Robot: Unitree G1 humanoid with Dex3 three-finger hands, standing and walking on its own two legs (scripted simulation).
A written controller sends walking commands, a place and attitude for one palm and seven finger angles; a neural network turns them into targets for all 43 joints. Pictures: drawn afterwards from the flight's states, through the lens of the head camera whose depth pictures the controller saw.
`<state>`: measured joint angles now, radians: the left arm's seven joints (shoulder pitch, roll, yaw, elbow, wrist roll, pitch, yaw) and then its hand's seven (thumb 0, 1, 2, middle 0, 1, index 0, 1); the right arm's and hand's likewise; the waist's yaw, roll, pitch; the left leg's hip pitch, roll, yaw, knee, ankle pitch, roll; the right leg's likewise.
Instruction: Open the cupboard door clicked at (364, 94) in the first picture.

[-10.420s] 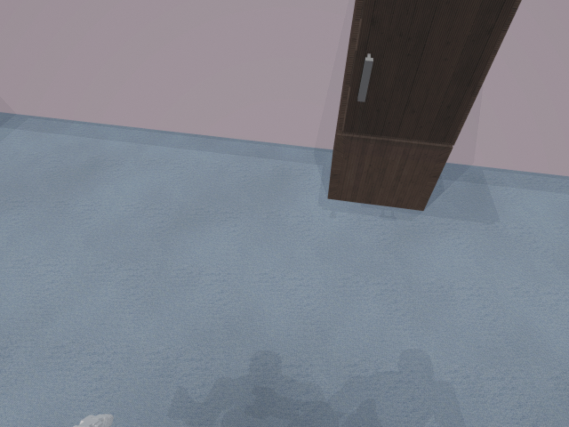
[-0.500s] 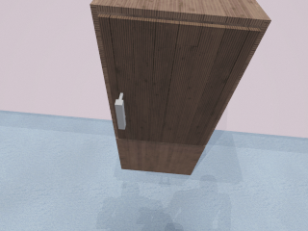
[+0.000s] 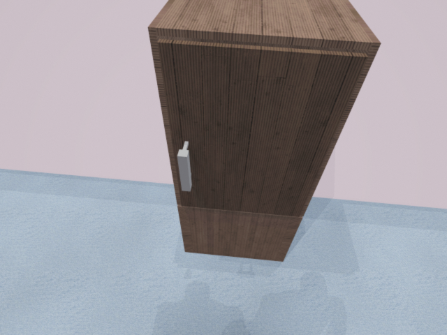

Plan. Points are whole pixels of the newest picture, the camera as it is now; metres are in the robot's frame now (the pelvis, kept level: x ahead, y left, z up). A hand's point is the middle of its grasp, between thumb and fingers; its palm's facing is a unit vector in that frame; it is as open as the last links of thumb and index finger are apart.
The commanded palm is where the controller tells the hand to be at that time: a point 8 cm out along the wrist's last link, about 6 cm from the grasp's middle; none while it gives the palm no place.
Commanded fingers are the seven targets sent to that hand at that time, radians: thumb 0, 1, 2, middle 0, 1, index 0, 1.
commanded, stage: come to a stop and stand still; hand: left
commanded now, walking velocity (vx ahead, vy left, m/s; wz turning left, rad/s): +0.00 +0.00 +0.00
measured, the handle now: (186, 166) +0.58 +0.15 -0.10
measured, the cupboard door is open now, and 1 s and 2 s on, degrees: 0 0 0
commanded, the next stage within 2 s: look again from close up in 0.16 s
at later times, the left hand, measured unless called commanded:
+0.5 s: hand out of the picture -0.02 +0.17 -0.18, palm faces +0.06 -0.98 -0.20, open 7.4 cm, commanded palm none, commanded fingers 0.00 0.90 0.90 -0.20 -0.30 -0.20 -0.30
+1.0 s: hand out of the picture -0.02 +0.14 -0.18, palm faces +0.06 -0.99 -0.16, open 7.4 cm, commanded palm none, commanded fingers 0.00 0.90 0.90 -0.20 -0.30 -0.20 -0.30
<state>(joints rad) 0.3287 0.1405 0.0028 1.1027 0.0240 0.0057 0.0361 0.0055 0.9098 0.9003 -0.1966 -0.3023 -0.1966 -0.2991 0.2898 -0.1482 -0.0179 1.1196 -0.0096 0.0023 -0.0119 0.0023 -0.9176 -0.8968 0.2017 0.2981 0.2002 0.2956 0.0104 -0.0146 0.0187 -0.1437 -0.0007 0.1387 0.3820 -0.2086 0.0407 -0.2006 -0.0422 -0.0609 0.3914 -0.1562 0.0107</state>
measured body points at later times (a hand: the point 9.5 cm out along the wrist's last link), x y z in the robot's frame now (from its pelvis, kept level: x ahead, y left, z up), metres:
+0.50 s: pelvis -0.01 +0.00 -0.01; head -0.04 -0.01 +0.44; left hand -0.02 +0.22 -0.17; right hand -0.01 -0.20 -0.18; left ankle +0.00 +0.09 -0.74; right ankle +0.04 -0.12 -0.74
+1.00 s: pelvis -0.01 -0.02 -0.01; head -0.02 -0.02 +0.44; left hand -0.02 +0.19 -0.17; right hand -0.02 -0.24 -0.16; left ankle +0.00 +0.09 -0.74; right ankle +0.04 -0.12 -0.74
